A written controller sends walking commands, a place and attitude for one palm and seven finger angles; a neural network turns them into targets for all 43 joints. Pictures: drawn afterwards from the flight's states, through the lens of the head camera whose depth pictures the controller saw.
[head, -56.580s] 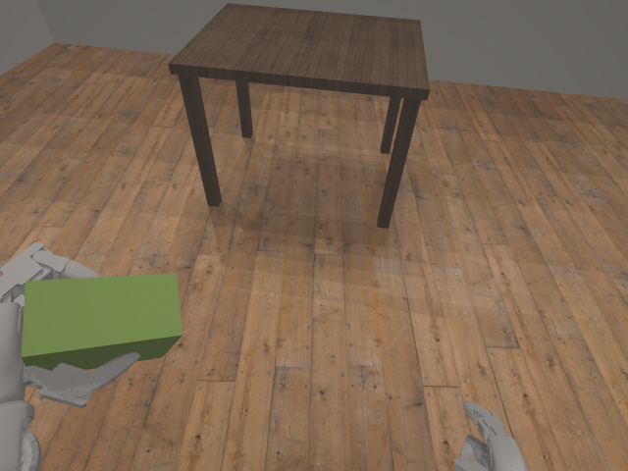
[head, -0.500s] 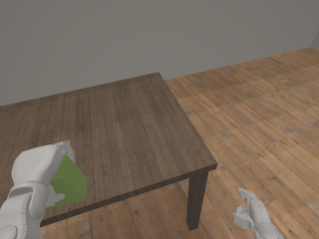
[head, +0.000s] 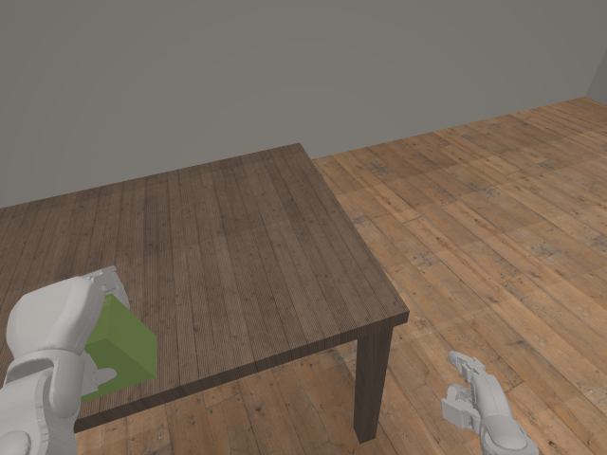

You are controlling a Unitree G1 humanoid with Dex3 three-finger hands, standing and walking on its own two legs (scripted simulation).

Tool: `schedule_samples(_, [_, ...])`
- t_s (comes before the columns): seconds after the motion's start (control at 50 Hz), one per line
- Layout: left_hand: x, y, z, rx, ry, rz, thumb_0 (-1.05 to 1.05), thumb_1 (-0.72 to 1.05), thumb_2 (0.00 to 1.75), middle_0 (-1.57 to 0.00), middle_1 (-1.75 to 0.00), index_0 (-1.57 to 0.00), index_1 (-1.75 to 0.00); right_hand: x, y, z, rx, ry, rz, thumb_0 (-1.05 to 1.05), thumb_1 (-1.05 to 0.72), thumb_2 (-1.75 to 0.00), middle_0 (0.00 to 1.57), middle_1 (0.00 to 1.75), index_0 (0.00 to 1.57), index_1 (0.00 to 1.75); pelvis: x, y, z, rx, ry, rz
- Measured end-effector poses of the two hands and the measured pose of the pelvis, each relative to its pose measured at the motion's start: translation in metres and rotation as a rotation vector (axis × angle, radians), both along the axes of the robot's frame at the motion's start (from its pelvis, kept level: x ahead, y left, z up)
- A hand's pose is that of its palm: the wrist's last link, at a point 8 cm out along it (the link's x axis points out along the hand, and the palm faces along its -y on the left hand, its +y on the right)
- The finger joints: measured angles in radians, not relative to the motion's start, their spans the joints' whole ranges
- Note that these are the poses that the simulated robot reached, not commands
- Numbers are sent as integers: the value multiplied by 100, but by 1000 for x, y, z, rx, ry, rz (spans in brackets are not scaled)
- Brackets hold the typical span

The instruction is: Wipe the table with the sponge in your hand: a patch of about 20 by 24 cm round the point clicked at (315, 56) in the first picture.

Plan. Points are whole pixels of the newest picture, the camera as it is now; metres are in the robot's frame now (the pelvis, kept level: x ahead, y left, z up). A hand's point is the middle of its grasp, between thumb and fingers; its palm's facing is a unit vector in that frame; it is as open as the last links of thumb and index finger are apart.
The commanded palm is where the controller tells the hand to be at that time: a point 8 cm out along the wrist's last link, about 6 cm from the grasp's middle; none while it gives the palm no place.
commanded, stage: bring the sponge back beside the body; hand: left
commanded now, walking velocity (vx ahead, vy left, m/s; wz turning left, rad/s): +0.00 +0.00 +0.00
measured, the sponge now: (103, 356) +0.19 +0.30 +0.06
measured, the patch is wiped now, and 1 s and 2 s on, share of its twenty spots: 1.00 1.00 1.00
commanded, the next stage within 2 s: step back with the hand held close in 0.02 s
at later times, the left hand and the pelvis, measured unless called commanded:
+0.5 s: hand (107, 316) +0.19 +0.26 +0.15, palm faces +0.31 -0.84 -0.44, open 10.0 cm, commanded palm +0.14 +0.30 +0.18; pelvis -0.02 +0.02 -0.01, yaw +0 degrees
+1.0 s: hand (21, 407) +0.09 +0.28 +0.16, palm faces +0.43 -0.84 -0.33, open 10.0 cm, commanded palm +0.04 +0.32 +0.18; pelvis -0.10 +0.03 -0.02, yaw +4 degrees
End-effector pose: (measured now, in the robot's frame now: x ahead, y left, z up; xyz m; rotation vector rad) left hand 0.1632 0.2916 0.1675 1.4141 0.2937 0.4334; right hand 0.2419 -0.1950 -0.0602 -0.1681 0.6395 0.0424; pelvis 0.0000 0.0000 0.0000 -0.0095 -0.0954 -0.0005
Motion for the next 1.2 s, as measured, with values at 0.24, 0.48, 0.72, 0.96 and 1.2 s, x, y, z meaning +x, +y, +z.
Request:
schedule_samples(0.24, [8,-14,-16,-657,-190,-185,-1,-49,106,-74,-132,-75,-135,-13,-3,5,-20,-38,-15,1,-90,-90,20,30,19,30,-3,1,-2,-10,41,6])
schedule_samples(0.48, [-5,3,4,-847,-498,-372,-1,-49,107,-74,-132,-75,-135,-110,-33,-25,-154,197,-189,1,-90,-90,20,30,20,30,-13,18,-11,-26,115,8])
schedule_samples(0.72, [-48,32,-12,-845,-522,-330,-1,-50,107,-74,-133,-75,-136,-145,-5,-25,-133,115,-195,2,-90,-90,20,30,20,30,-50,36,-17,-25,108,4])
schedule_samples(0.96, [-108,21,3,-832,-682,-372,-1,-51,107,-74,-133,-75,-136,-146,8,-20,-134,39,-65,1,-90,-90,20,30,20,30,-89,28,-22,-38,93,68])
schedule_samples(1.2, [-155,42,4,-752,-711,-348,-1,-51,108,-75,-133,-75,-136,-192,14,-23,-128,32,-53,1,-90,-90,20,30,20,30,-142,28,-29,-64,84,91])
